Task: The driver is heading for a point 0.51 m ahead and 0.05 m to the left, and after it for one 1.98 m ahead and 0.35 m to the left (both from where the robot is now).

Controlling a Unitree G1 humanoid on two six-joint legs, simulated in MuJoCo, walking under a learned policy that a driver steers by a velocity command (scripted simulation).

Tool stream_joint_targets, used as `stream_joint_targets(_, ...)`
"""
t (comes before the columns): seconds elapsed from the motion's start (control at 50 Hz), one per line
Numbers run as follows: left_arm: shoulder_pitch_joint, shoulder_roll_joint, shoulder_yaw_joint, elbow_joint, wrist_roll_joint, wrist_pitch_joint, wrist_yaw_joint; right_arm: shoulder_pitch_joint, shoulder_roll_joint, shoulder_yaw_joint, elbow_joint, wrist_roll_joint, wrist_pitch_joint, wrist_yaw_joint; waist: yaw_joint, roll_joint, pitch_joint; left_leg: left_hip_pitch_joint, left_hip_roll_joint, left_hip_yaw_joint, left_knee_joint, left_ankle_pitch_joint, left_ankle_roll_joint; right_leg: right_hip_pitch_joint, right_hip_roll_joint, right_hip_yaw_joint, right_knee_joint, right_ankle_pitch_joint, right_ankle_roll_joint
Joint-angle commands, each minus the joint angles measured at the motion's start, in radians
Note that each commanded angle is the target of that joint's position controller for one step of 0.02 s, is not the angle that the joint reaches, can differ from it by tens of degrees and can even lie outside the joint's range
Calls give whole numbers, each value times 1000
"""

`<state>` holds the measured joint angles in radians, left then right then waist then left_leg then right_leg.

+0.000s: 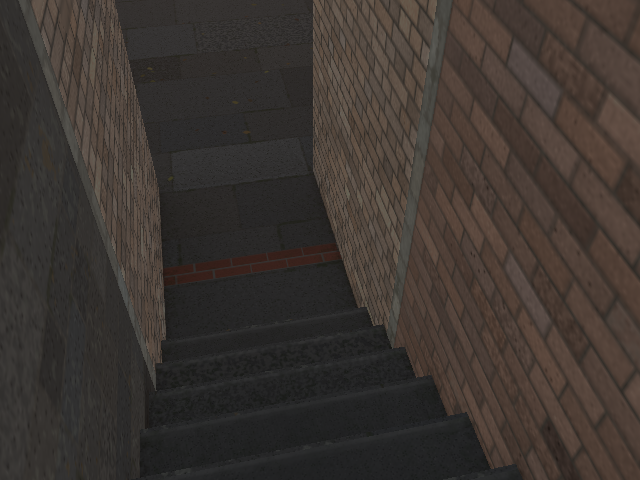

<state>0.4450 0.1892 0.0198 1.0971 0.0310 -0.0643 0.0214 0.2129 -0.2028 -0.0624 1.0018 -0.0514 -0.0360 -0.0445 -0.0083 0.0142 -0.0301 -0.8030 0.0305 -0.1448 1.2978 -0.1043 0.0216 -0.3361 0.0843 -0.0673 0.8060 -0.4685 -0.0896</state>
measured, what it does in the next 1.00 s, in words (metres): goes down: left foot 0.19 m lower, then right foot 0.19 m lower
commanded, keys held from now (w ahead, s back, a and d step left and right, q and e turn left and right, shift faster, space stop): w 1.00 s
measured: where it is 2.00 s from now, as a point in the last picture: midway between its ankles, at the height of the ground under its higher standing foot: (273, 410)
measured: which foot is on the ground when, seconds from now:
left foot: up 0.00-0.22, down 0.24-0.76, up 0.78-1.00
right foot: down 0.00-0.24, up 0.26-0.74, down 0.76-1.00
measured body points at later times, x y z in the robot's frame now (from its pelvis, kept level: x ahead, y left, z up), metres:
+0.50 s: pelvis +0.26 +0.09 -0.19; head +0.26 +0.11 +0.26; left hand +0.33 +0.31 -0.34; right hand +0.13 -0.15 -0.31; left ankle +0.20 +0.14 -0.89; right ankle +0.40 -0.07 -0.79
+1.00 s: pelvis +0.53 +0.08 -0.37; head +0.51 +0.07 +0.08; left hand +0.46 +0.32 -0.52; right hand +0.61 -0.17 -0.51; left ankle +0.69 +0.26 -1.01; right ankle +0.49 +0.03 -1.07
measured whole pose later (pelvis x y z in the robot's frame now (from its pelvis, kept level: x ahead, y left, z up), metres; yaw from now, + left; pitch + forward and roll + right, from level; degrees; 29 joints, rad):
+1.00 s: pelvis +0.53 +0.08 -0.37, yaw +0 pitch -2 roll -1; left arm 0.50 0.18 0.02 1.09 0.00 -0.07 0.02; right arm 0.23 -0.22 -0.05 0.96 -0.04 -0.02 -0.02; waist -0.01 0.03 -0.03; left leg -0.77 0.04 -0.13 1.08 0.14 0.03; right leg -0.27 0.10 -0.07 0.80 -0.50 -0.12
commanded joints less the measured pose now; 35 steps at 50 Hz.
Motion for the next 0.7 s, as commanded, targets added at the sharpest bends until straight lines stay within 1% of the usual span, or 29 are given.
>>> stream_joint_targets(0.02, -66, 72, 16, -69, -45, -40, 8, 82, -53, -12, -28, 13, 2, 17, -80, -67, 99, 142, 22, 35, -308, 470, -6, -255, -200, 277, -179, 251, -139)
stream_joint_targets(0.04, -80, 60, 15, -84, -43, -38, 11, -17, -60, -3, -52, 9, -11, 20, -49, -73, 93, 198, 22, 67, -416, 588, -7, -257, -178, 270, -149, 118, -126)
stream_joint_targets(0.08, -70, 90, 21, -112, -30, -27, 8, -98, -48, 12, -79, 13, -11, 36, -5, -55, 80, 337, 5, 104, -538, 618, -6, -282, -175, 247, -110, 34, -117)
stream_joint_targets(0.12, -12, 107, 28, -113, -16, -18, 7, -181, -48, 23, -123, 35, -13, 37, 48, -76, 140, 353, 11, 127, -650, 545, -7, -228, -199, 253, -40, 98, -115)
stream_joint_targets(0.16, 4, 110, 31, -117, 3, -17, 9, -108, -65, 20, -122, 42, -14, 28, 48, -108, 140, 467, -4, 165, -667, 500, 3, -206, -189, 239, 90, 217, -113)
stream_joint_targets(0.18, 52, 116, 39, -96, 19, 2, 30, -106, -87, 12, -114, 58, -15, 22, 75, -110, 206, 379, 52, 87, -878, 366, 24, -51, -185, 258, 156, 311, -124)
stream_joint_targets(0.2, 81, 127, 39, -79, 35, 14, 45, -26, -122, -5, -85, 56, -20, 22, 71, -83, 208, 400, 72, 97, -983, 299, 40, 51, -188, 288, 269, 450, -149)
stream_joint_targets(0.22, 13, 131, 29, -77, 29, 22, 56, 220, -136, -28, -8, 46, -27, 14, -42, -104, 126, 642, 50, 182, -860, 328, 51, -51, -216, 288, 429, 626, -170)
stream_joint_targets(0.24, 62, 91, 31, -77, 13, 31, 54, 340, -178, -42, 48, 38, -34, 17, -59, 11, 93, 774, 85, 97, -1078, 283, 79, -73, -134, 253, 681, 530, -152)
stream_joint_targets(0.26, 105, 20, 25, -57, 4, 26, 34, 465, -234, -50, 92, 26, -49, 35, -64, 225, -4, 1054, 196, 40, -792, 816, 112, -360, 35, 135, 1169, -327, -115)
stream_joint_targets(0.28, 183, 0, 17, -97, -21, 24, 38, 464, -216, -37, 93, 31, -50, 63, -4, 236, -82, 1240, 271, -36, -506, 845, 96, -689, 19, 118, 1349, -455, -104)
stream_joint_targets(0.3, 142, 28, 13, -109, -14, 28, 47, 482, -191, -30, 92, 71, -39, 75, -42, 199, -100, 1173, 293, -113, -570, 592, 109, -800, -1, 120, 1384, -345, -100)
stream_joint_targets(0.32, 6, 33, 2, -160, 1, 37, 45, 462, -239, -43, 86, 95, -46, 58, -70, 288, -72, 1052, 369, -309, -768, -30, 226, -924, -32, 111, 1275, -213, -89)
stream_joint_targets(0.34, -104, 79, 11, -155, 30, 56, 40, 388, -133, -12, 74, 102, -38, 39, -57, 111, 46, 857, 309, -301, -884, -295, 196, -904, -66, 127, 1189, -84, -68)
stream_joint_targets(0.36, -142, 67, 11, -170, 34, 74, 33, 374, -122, -1, 78, 87, -43, 27, -36, 161, 119, 706, 326, -346, -869, -247, 201, -874, -84, 133, 1129, -59, -43)
stream_joint_targets(0.38, -181, 51, 10, -170, 18, 69, 37, 309, -62, 28, 84, 64, -53, 13, 14, 13, 195, 548, 233, -233, -801, -199, 135, -828, -107, 229, 900, 182, -19)
stream_joint_targets(0.4, -157, 36, 6, -142, 17, 74, 37, 307, -71, 33, 82, 67, -65, 7, 38, 48, 188, 453, 215, -200, -782, -67, 121, -758, -86, 200, 832, 213, 6)
stream_joint_targets(0.42, -169, 35, 1, -153, 2, 71, 25, 193, -55, 47, 44, 78, -74, -4, 117, -8, 210, 198, 144, -79, -812, -46, 114, -525, -94, 161, 501, 388, 47)
stream_joint_targets(0.44, -202, 20, -11, -154, 22, 69, 12, 218, -102, 41, 40, 89, -84, -7, 94, 58, 143, 199, 139, -58, -845, 98, 149, -397, -75, 57, 390, 448, 75)
stream_joint_targets(0.46, -121, 13, -9, -97, 37, 77, 16, 290, -166, 20, 51, 75, -93, -6, 89, 155, 56, 273, 170, -90, -801, 296, 154, -339, -62, 49, 479, 518, 71)
stream_joint_targets(0.48, -104, 28, -2, -77, 32, 81, 15, 329, -164, 19, 61, 87, -87, -10, 87, 153, 40, 348, 188, -84, -711, 376, 129, -382, -66, 72, 509, 499, 64)
stream_joint_targets(0.5, -180, 69, 11, -98, 13, 62, 9, 361, -101, 27, 83, 109, -89, -21, 71, 60, 76, 404, 112, -34, -581, 84, 103, -473, -92, 172, 304, 710, 37)
stream_joint_targets(0.52, -266, 57, 6, -115, 8, 49, 7, 391, -86, 35, 78, 116, -83, -31, 23, 74, 76, 466, 86, -40, -570, -9, 101, -510, -64, 116, 229, 765, 31)
stream_joint_targets(0.54, -329, 54, 1, -136, 13, 35, -1, 381, -70, 39, 73, 123, -75, -40, 20, 39, 97, 420, 72, -31, -540, -105, 108, -453, -72, 99, 99, 903, 40)
stream_joint_targets(0.58, -357, 19, -9, -143, 17, 33, -10, 392, -66, 38, 63, 96, -63, -35, -3, 44, 95, 367, 63, -54, -513, -122, 129, -307, -51, 40, 41, 935, 47)
stream_joint_targets(0.62, -407, 23, -13, -183, 13, 26, -11, 392, -44, 40, 63, 85, -54, -32, -45, 53, 164, 347, 53, -49, -445, -46, 131, -243, -39, 35, -68, 878, 55)
stream_joint_targets(0.66, -446, 13, -21, -214, -17, 0, -18, 407, -55, 30, 69, 38, -34, -25, -98, 51, 195, 419, 36, -33, -345, 50, 149, -196, -39, 23, -248, 791, 52)
stream_joint_targets(0.68, -442, 18, -17, -226, -29, -7, -12, 372, -74, 26, 65, 17, -22, -18, -98, 40, 192, 417, 42, -24, -292, 132, 164, -108, -36, -12, -295, 730, 52)
stream_joint_targets(0.7, -311, 43, -7, -195, -45, -1, -9, 348, -105, 19, 65, 11, -7, -24, -41, 85, 156, 434, 71, -50, -166, 272, 195, -6, -75, 35, -378, 622, 18)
